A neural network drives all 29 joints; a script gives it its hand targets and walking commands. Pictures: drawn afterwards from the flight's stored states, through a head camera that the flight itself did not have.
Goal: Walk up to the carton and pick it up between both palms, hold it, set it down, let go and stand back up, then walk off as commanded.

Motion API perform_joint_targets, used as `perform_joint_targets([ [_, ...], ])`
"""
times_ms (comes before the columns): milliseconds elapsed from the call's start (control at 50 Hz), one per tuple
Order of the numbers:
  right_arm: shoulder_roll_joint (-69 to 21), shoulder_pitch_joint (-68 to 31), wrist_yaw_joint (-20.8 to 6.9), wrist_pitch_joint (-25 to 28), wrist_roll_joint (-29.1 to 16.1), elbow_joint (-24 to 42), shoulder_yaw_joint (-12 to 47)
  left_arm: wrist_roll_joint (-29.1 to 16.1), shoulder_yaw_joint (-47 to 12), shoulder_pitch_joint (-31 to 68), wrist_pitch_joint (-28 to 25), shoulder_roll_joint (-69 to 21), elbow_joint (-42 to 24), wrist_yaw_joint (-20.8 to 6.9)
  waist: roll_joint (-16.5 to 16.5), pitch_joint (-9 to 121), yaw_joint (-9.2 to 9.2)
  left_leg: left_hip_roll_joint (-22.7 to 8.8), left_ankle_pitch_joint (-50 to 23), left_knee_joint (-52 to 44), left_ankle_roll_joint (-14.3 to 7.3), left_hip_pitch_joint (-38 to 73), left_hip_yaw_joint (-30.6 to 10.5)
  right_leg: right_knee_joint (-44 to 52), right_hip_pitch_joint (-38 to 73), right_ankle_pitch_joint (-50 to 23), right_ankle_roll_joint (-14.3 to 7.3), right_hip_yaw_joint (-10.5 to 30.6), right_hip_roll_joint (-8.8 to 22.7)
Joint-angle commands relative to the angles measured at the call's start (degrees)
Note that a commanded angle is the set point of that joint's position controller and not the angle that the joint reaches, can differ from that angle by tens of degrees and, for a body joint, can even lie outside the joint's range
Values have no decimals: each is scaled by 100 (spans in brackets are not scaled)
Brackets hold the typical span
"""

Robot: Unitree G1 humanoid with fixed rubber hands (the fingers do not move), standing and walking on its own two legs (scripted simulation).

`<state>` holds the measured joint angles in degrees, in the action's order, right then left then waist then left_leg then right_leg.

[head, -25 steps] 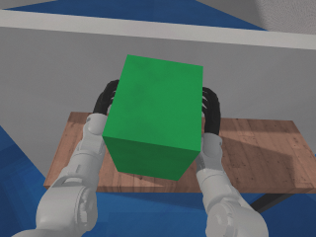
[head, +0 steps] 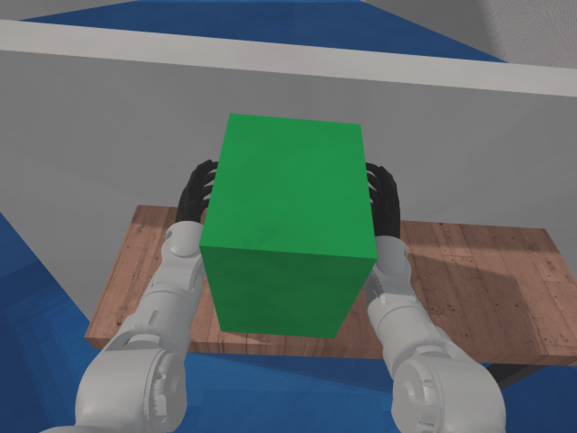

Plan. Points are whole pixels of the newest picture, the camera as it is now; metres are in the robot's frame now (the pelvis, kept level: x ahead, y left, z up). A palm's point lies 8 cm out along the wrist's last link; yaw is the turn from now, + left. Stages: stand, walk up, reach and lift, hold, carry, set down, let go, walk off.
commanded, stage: reach and lift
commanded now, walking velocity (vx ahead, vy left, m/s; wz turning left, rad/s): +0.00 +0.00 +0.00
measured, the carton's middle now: (286, 234) +0.40 +0.01 +0.06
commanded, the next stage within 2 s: hold in 1.78 s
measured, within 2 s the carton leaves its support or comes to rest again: neither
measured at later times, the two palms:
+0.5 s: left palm (188, 199) +0.37 +0.14 +0.16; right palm (410, 215) +0.36 -0.14 +0.15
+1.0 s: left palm (183, 181) +0.36 +0.14 +0.19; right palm (422, 193) +0.36 -0.14 +0.20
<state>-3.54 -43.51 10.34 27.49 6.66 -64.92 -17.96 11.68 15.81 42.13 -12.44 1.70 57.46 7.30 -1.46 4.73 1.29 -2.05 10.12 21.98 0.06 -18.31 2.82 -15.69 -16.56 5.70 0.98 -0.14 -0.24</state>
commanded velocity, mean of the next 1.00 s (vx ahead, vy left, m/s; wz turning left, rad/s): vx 0.00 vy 0.00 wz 0.00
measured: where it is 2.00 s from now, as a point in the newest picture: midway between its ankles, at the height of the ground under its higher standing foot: outside the picture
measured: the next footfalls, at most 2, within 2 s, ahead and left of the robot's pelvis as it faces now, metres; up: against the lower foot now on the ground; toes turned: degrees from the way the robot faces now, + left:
none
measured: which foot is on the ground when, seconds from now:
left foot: down 0.00-1.00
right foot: down 0.00-1.00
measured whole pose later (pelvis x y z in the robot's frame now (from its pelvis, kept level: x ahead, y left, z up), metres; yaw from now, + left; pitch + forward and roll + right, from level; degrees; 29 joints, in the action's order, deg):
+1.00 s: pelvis -0.03 -0.01 +0.00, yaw +0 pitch +2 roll -1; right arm 3.2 -47.1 12.2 -15.9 -12.7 -46.2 -4.5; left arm 7.0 12.8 45.5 34.4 1.0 32.7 9.9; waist -1.4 10.8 1.3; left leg -2.6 8.8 22.2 0.7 -15.1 2.8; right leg -18.2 -14.5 5.4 0.3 -0.1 -0.8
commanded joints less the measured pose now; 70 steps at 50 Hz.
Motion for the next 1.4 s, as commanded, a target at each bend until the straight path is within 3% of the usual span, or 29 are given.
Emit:
perform_joint_targets([
  [0, -3205, -3498, -998, -320, 15, 1533, 2783, -330, -2870, 4296, -341, -4468, -3238, -440, 1156, 5088, -28, 61, -4737, 637, 735, 2190, 18, -381, 956, -2447, -191, -634, -571],
  [20, -3274, -3487, -946, -429, -153, 1657, 2902, -371, -3036, 4228, -202, -4548, -3002, -485, 983, 5067, 49, 132, -4524, 655, 712, 2171, -8, -283, 1134, -2418, -159, -533, -525],
  [40, -3281, -3835, -978, -588, -270, 1840, 3036, -439, -3141, 4392, -76, -4573, -3465, -414, 1078, 5186, -37, 79, -4646, 674, 729, 2162, -58, -349, 1011, -2295, -207, -559, -605],
  [140, -3678, -3729, -721, -1168, -791, 2413, 3353, -812, -3823, 5315, 422, -4565, -4480, -460, 1152, 4999, 302, 223, -4370, 726, 788, 2438, -207, -319, 1182, -2152, -115, -432, -539],
  [160, -3652, -3706, -723, -1419, -908, 2456, 3545, -797, -3805, 5056, 660, -4501, -4405, -479, 1170, 4726, 205, 277, -3989, 677, 722, 2408, -174, -233, 1142, -1825, -88, -362, -503],
  [180, -3834, -3873, -628, -1601, -853, 2427, 3561, -869, -3873, 5492, 836, -4402, -4274, -564, 1036, 4539, 360, 350, -3465, 591, 659, 2326, -148, -158, 1169, -1524, -39, -310, -425],
  [260, -3808, -4436, -596, -2190, -1255, 2805, 3582, -1030, -3779, 6014, 1557, -4236, -4592, -563, 884, 3899, 232, 395, -2680, 430, 524, 2207, -154, -148, 1271, -1072, -10, -229, -420],
  [380, -3626, -5296, -590, -2878, -1346, 2894, 3084, -1049, -3390, 6380, 2538, -4212, -4053, -691, 656, 2889, 318, 358, -1106, -92, 381, 1851, -215, 14, 1447, -153, -8, -174, -329],
  [400, -3639, -5575, -629, -2891, -1444, 3085, 3085, -1067, -3308, 6421, 2624, -4252, -4163, -690, 758, 2938, 216, 356, -1190, -91, 381, 1783, -193, -27, 1463, -194, -9, -182, -346],
  [500, -3887, -6604, -651, -3044, -1727, 3883, 3200, -1268, -3377, 6580, 2941, -4620, -4177, -647, 650, 3615, 221, 375, -1261, -60, 344, 1930, -310, -47, 1552, -428, 41, -191, -363],
  [520, -3899, -6744, -628, -3077, -1759, 4137, 3291, -1257, -3335, 6381, 3013, -4607, -4034, -650, 528, 3680, 122, 400, -1239, -41, 294, 1834, -301, -45, 1642, -465, 52, -193, -398],
  [540, -3957, -6672, -608, -3182, -1891, 4115, 3378, -1196, -3283, 6420, 3093, -4536, -4192, -640, 602, 3575, 64, 406, -1256, -62, 272, 1925, -315, -31, 1688, -516, 50, -183, -394],
  [560, -3930, -6731, -599, -3235, -1870, 4267, 3378, -1286, -3310, 6382, 3161, -4665, -4189, -612, 540, 3595, 166, 412, -1218, -38, 294, 1907, -322, -38, 1736, -536, 57, -182, -410],
  [600, -3791, -6664, -602, -3444, -1889, 3984, 3288, -1106, -2881, 6342, 3309, -4390, -4001, -659, 446, 3208, 21, 455, -870, -148, 172, 1757, -269, 35, 1674, -221, 84, -122, -375],
  [620, -3717, -6477, -611, -3494, -1861, 3887, 3112, -1150, -2936, 6603, 3349, -4404, -4335, -670, 591, 3009, 192, 419, -794, -191, 227, 1869, -294, 5, 1571, -178, 58, -196, -374],
  [660, -3632, -6647, -624, -3591, -1887, 3803, 3029, -1141, -2915, 6550, 3497, -4448, -4093, -685, 621, 2995, 197, 403, -641, -184, 230, 1802, -330, 7, 1542, -2, 21, -174, -388],
  [740, -3700, -6537, -586, -3749, -2103, 4030, 3084, -1329, -3054, 6818, 3565, -4454, -4660, -645, 591, 3484, 281, 449, -1065, -77, 299, 2042, -380, -72, 1732, -534, 62, -190, -399],
  [820, -3551, -6505, -521, -3994, -2234, 4063, 3077, -1370, -3066, 6785, 3821, -4427, -4705, -607, 655, 3325, 475, 435, -1122, 19, 334, 2126, -419, -93, 1639, -570, 51, -222, -448],
  [860, -3620, -6528, -493, -4060, -2391, 4382, 3221, -1501, -3287, 6759, 3896, -4515, -5032, -581, 720, 3549, 461, 445, -1426, 89, 377, 2232, -439, -133, 1799, -811, 45, -210, -457],
  [920, -3448, -6902, -480, -4214, -2475, 4466, 3159, -1494, -3172, 6738, 4101, -4504, -4706, -573, 670, 3397, 440, 411, -1122, 44, 346, 2109, -476, -88, 1594, -527, 26, -194, -475],
  [980, -3604, -7115, -452, -4372, -2656, 4917, 3398, -1617, -3410, 6753, 4268, -4541, -4953, -487, 633, 3743, 424, 463, -1295, 148, 319, 2035, -492, -177, 1619, -770, 83, -200, -493],
  [1000, -3478, -6929, -436, -4475, -2697, 4690, 3296, -1654, -3478, 6958, 4337, -4565, -5002, -489, 815, 3532, 543, 429, -1187, 131, 400, 2018, -509, -160, 1498, -644, 37, -180, -502],
  [1020, -3537, -7031, -469, -4480, -2735, 4801, 3380, -1658, -3574, 6947, 4346, -4601, -5242, -437, 866, 3785, 462, 418, -1429, 187, 411, 2103, -539, -204, 1467, -753, 19, -214, -536],
  [1060, -3387, -6878, -486, -4632, -2833, 4620, 3352, -1732, -3614, 6981, 4480, -4667, -5207, -370, 1006, 3509, 527, 364, -1372, 195, 495, 2119, -573, -177, 1222, -572, -30, -196, -533],
  [1080, -3429, -6850, -483, -4716, -2835, 4613, 3337, -1723, -3568, 6905, 4523, -4556, -5147, -371, 836, 3494, 506, 363, -1240, 140, 444, 2067, -552, -138, 1190, -480, -1, -211, -531],
  [1200, -3368, -6838, -516, -4946, -2947, 4393, 3258, -1750, -3465, 6993, 4702, -4490, -5186, -336, 893, 3335, 504, 367, -1077, 96, 486, 1890, -494, -160, 1185, -417, 18, -190, -519],
  [1300, -3498, -7092, -504, -5022, -3098, 4913, 3432, -1858, -3662, 7073, 4768, -4535, -5500, -329, 904, 3890, 442, 391, -1309, 173, 453, 1995, -547, -240, 1149, -663, 73, -186, -542],
  [1340, -3331, -7171, -496, -5080, -3133, 4920, 3370, -1845, -3565, 6874, 4835, -4514, -5200, -329, 883, 3870, 441, 364, -1319, 160, 468, 1958, -550, -197, 1119, -629, 37, -173, -574],
  [1380, -3398, -7075, -498, -5155, -3111, 4627, 3318, -1818, -3522, 7103, 4843, -4465, -5394, -323, 1001, 3766, 447, 359, -1336, 160, 513, 1945, -512, -217, 1136, -610, 59, -197, -565],
])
